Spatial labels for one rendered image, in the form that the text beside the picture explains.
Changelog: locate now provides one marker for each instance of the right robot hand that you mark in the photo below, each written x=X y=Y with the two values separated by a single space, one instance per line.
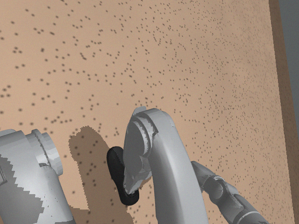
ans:
x=202 y=174

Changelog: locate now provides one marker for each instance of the right robot arm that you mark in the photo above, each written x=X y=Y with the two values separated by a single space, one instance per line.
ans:
x=235 y=208

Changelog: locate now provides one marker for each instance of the right robot foot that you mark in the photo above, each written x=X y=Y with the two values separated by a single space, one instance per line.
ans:
x=116 y=168

